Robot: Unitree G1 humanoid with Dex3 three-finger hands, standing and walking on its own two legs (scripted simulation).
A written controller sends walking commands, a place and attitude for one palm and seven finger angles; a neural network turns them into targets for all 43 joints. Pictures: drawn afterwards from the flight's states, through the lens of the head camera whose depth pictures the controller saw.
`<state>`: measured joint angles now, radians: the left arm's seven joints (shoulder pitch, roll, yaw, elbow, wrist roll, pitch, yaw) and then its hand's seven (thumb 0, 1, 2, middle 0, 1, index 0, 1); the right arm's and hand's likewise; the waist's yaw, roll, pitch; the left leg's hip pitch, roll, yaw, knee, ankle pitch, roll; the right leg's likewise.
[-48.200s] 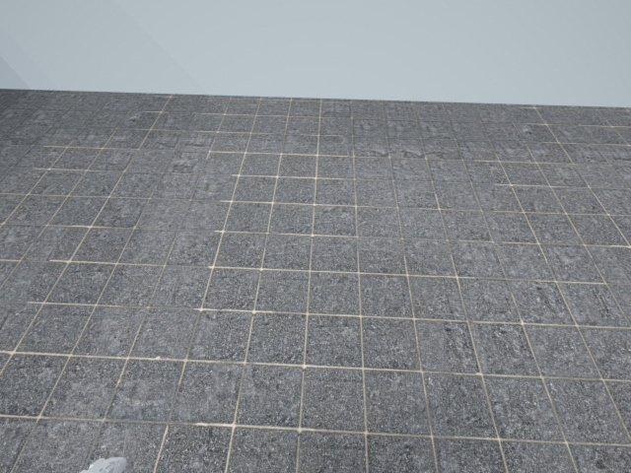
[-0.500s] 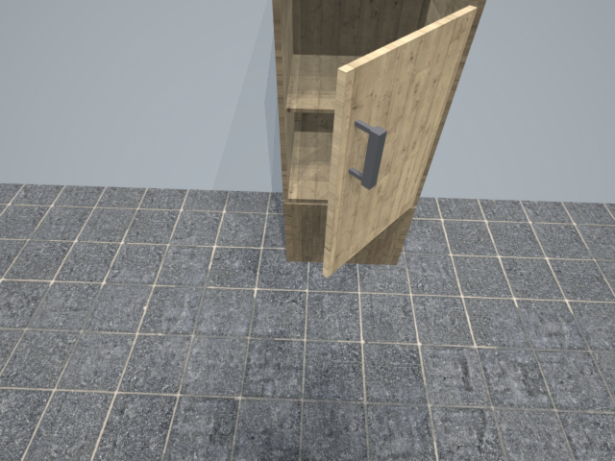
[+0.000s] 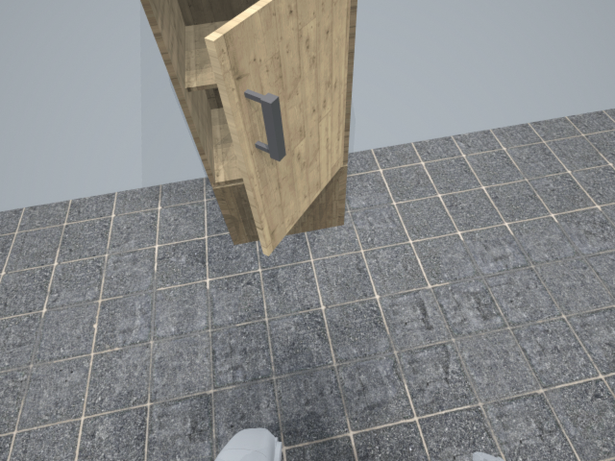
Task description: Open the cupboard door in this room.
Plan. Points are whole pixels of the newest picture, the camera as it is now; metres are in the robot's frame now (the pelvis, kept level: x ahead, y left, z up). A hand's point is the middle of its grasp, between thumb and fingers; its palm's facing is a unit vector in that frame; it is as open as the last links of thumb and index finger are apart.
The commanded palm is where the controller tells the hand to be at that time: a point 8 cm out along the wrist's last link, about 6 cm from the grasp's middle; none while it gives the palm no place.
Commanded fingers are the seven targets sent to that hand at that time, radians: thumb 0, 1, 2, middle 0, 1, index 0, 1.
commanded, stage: walk to a spot facing it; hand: left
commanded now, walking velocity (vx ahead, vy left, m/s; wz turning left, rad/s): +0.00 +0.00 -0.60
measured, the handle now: (265, 125) +0.64 +0.14 +0.03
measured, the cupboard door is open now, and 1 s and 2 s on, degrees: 46 46 46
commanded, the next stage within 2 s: none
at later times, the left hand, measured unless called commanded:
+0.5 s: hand (180, 428) +0.16 +0.22 -0.16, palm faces -0.24 -0.94 -0.25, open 7.4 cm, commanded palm none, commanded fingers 0.00 0.90 0.90 -0.20 -0.30 -0.20 -0.30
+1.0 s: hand (252, 386) +0.24 +0.13 -0.18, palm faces -0.56 -0.81 -0.17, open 7.4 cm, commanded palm none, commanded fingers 0.00 0.90 0.90 -0.20 -0.30 -0.20 -0.30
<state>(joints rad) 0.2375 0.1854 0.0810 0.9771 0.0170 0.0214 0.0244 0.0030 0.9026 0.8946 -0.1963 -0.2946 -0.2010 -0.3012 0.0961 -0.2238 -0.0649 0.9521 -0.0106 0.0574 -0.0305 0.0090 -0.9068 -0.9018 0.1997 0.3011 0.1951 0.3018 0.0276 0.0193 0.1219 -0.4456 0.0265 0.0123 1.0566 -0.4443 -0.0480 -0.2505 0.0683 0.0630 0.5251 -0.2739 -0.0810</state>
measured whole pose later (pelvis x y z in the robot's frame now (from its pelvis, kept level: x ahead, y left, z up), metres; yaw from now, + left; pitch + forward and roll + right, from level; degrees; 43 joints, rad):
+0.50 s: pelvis +0.02 +0.03 +0.00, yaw -18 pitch +1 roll -1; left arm 0.16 0.28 0.10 0.88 0.01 0.06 -0.04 0.01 0.91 0.89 -0.19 -0.29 -0.20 -0.30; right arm 0.21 -0.21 -0.02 0.87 -0.04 0.02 -0.03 0.01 -0.90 -0.90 0.20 0.30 0.20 0.30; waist 0.02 0.00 0.13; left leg -0.23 0.11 0.06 0.52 -0.29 -0.05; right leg -0.45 -0.01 -0.03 0.92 -0.47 0.04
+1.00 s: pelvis +0.04 +0.02 -0.01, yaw -36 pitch +1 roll -1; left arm 0.15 0.24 0.08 0.91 0.02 0.07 -0.03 0.01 0.90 0.89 -0.20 -0.29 -0.20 -0.30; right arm 0.22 -0.18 -0.01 0.87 -0.03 0.00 -0.03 0.01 -0.90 -0.90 0.20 0.30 0.20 0.30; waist -0.01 -0.05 0.09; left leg -0.30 0.07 0.09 0.59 -0.31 0.01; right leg -0.45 0.05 0.04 0.97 -0.47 0.02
